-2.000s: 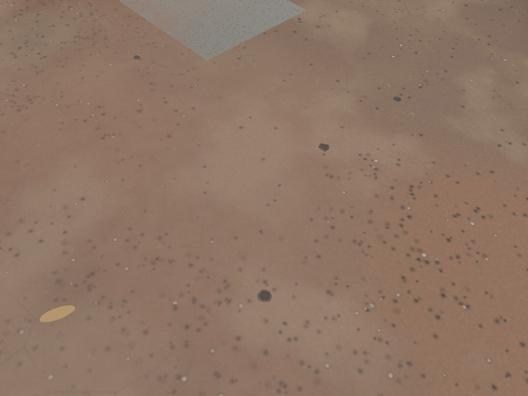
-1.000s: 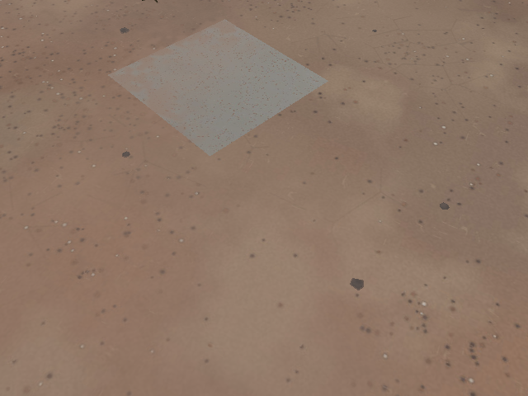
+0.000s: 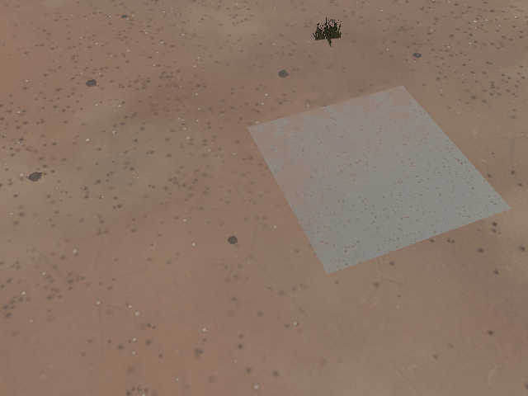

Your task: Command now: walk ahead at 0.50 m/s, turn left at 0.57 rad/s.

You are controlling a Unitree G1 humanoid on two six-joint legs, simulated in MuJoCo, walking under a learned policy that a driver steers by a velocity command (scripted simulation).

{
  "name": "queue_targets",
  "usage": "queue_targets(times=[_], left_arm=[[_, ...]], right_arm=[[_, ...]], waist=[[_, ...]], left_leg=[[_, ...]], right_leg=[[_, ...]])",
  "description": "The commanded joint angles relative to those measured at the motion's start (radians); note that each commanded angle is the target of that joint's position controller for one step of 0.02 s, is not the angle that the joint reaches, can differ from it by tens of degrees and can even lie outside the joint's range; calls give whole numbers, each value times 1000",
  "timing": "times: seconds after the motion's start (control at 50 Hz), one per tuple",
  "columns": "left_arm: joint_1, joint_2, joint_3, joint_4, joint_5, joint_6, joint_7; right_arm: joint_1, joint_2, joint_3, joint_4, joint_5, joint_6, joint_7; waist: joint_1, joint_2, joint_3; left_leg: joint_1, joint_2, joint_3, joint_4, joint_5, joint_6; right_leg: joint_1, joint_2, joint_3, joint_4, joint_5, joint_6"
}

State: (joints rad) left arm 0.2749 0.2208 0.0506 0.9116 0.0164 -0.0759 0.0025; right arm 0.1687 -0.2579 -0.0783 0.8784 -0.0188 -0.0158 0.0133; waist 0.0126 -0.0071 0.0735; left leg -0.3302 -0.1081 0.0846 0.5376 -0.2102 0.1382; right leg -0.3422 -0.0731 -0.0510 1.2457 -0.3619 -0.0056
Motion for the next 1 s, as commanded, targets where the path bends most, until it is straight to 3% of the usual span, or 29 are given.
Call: queue_targets(times=[0.02,0.06,0.12,0.22,0.32,0.36,0.38,0.4,0.42,0.44,0.46,0.48,0.5,0.52,0.56,0.6,0.66,0.72,0.82,0.86,0.9,0.92,0.94,0.96,0.98,1.0], left_arm=[[20,103,20,-81,28,3,-3],[12,90,18,-94,35,33,-11],[-86,86,14,-133,31,47,-18],[-246,83,3,-183,23,43,-28],[-368,87,-8,-233,13,27,-36],[-328,103,-4,-232,11,20,-35],[-260,116,2,-213,9,16,-29],[-158,137,13,-181,7,12,-19],[-1,154,23,-133,9,3,-7],[161,212,39,-104,31,-4,8],[215,323,68,-93,48,0,5],[137,240,53,-91,8,15,-8],[24,177,36,-111,-4,15,-11],[-19,126,21,-108,-2,7,-15],[-5,85,3,-70,-11,-8,-12],[24,104,4,-45,-12,-20,-14],[25,164,19,-41,-10,-9,-11],[48,168,23,-41,-10,15,-8],[79,184,40,-50,-3,49,-2],[58,192,49,-63,0,63,3],[1,195,55,-86,-12,76,10],[3,159,48,-106,-21,76,11],[69,73,28,-124,-17,75,14],[133,126,46,-123,-12,94,24],[129,175,56,-97,10,106,23],[81,176,62,-90,12,116,15]], right_arm=[[70,-105,-23,-27,19,-22,-18],[102,-120,-23,-21,24,-43,-15],[167,-139,-25,-11,20,-50,-12],[273,-119,-12,16,17,-54,-14],[330,-126,-3,39,2,-56,-28],[304,-143,-3,41,-3,-58,-35],[278,-153,-4,38,-3,-62,-37],[265,-164,-6,40,-7,-64,-36],[248,-167,-5,42,-5,-64,-31],[255,-130,7,19,2,-69,-26],[398,-32,23,13,42,-68,-19],[352,-122,9,26,7,-66,-24],[265,-120,6,7,1,-65,-21],[210,-99,14,-6,-5,-68,-18],[203,-72,19,-13,-23,-51,-13],[211,-47,26,-15,-24,-36,-9],[158,-39,34,-40,-14,-19,-14],[68,-39,42,-69,-6,-7,-23],[-30,-63,43,-105,7,0,-43],[-17,-72,41,-107,12,-7,-50],[57,-79,37,-93,8,-24,-58],[97,-124,26,-92,-8,-36,-67],[105,-194,17,-113,-14,-37,-75],[96,-222,5,-111,11,-15,-68],[80,-158,18,-131,15,-5,-64],[33,-106,32,-142,13,-3,-64]], waist=[[10,-13,-65],[20,1,-74],[-9,31,-48],[-77,64,-32],[-114,74,0],[-76,82,3],[-40,89,-19],[4,91,-70],[80,59,-150],[136,-14,-266],[74,-259,-385],[56,-134,-324],[20,-61,-144],[7,-1,-84],[-34,-41,-68],[-51,-62,-104],[-60,-67,-121],[-33,-92,-131],[6,-104,-120],[2,-111,-103],[-46,-96,-89],[-45,-20,-119],[-2,193,-167],[7,313,-221],[14,157,-188],[18,87,-131]], left_leg=[[214,278,-370,-307,307,157],[186,244,-335,-311,390,157],[192,222,-313,-339,391,131],[311,217,-294,-338,463,67],[426,259,-302,-312,535,66],[436,282,-296,-277,642,50],[425,279,-281,-225,773,33],[422,267,-269,-117,900,20],[378,228,-231,65,891,4],[207,179,-203,328,615,-8],[-130,-19,-123,713,-130,-59],[-238,5,-205,802,-264,-42],[-263,58,-200,790,-183,-49],[-241,93,-179,744,-139,-58],[-165,133,-147,647,-129,-91],[-124,123,-122,582,-122,-123],[-130,115,-92,451,-88,-165],[-110,109,-81,323,-9,-177],[-86,92,-106,200,-8,-168],[-48,84,-123,112,-46,-156],[86,91,-130,-109,51,-135],[200,210,-226,-184,143,-105],[307,469,-438,-197,495,-45],[302,569,-586,-201,655,106],[274,528,-530,-219,567,123],[213,456,-415,-226,469,96]], right_leg=[[-236,-57,80,-58,59,18],[-225,-50,64,-112,71,42],[-292,-52,41,-237,181,61],[-347,-31,27,-460,348,41],[-333,16,1,-623,353,-7],[-247,39,3,-680,293,-43],[-146,68,-4,-704,252,-63],[-22,104,-14,-719,210,-82],[167,109,-16,-784,246,-107],[415,-65,169,-793,153,-153],[665,-347,672,-874,106,-311],[578,-330,799,-974,27,-309],[414,-296,611,-975,143,-295],[316,-247,482,-976,389,-280],[223,-156,297,-969,797,-239],[211,-125,235,-954,1014,-238],[181,-92,187,-942,1085,-243],[160,-65,189,-923,993,-215],[173,-77,292,-871,811,-202],[175,-79,353,-833,733,-190],[125,-42,393,-757,579,-138],[54,12,374,-657,420,-92],[-44,130,219,-432,-15,-50],[-140,228,86,-251,-352,-33],[-160,166,119,-129,-300,-25],[-160,140,128,-95,-215,-11]])
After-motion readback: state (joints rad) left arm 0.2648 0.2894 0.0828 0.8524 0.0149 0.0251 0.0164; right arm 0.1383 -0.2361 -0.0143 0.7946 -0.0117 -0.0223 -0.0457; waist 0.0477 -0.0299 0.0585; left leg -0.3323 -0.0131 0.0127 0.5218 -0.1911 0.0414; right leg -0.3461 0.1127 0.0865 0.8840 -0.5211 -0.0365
